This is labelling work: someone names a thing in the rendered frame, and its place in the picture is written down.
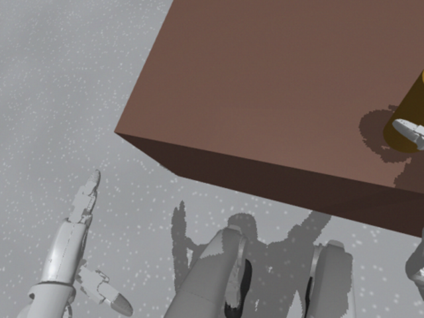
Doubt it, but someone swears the right robot hand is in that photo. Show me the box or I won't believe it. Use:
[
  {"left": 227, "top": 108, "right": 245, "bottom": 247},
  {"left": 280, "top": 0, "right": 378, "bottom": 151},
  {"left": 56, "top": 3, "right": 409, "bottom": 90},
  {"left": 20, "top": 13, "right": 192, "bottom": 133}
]
[{"left": 392, "top": 119, "right": 424, "bottom": 150}]

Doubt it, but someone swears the left robot arm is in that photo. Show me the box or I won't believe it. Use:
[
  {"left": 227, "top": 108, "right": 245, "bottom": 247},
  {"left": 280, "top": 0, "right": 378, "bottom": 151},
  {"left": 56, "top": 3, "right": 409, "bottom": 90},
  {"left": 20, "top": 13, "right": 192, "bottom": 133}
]
[{"left": 17, "top": 282, "right": 76, "bottom": 318}]

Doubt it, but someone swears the left robot foot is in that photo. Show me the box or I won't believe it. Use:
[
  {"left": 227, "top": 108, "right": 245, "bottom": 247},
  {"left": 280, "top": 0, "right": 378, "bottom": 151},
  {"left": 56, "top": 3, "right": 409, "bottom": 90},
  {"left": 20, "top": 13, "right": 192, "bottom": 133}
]
[{"left": 225, "top": 259, "right": 252, "bottom": 318}]

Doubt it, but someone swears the right robot arm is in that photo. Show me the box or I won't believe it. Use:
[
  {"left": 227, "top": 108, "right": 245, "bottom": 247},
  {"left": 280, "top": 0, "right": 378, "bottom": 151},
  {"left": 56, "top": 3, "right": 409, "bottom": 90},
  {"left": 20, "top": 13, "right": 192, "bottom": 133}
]
[{"left": 405, "top": 227, "right": 424, "bottom": 301}]

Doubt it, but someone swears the left robot hand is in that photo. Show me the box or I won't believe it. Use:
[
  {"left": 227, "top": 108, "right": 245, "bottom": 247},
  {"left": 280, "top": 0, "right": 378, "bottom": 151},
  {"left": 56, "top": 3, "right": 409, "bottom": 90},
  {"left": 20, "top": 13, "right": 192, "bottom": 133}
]
[{"left": 40, "top": 170, "right": 133, "bottom": 317}]

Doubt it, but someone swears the bottle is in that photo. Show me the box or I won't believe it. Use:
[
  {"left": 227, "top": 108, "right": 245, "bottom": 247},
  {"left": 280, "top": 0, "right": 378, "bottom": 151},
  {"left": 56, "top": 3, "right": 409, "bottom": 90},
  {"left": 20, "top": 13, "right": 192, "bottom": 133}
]
[{"left": 383, "top": 70, "right": 424, "bottom": 153}]

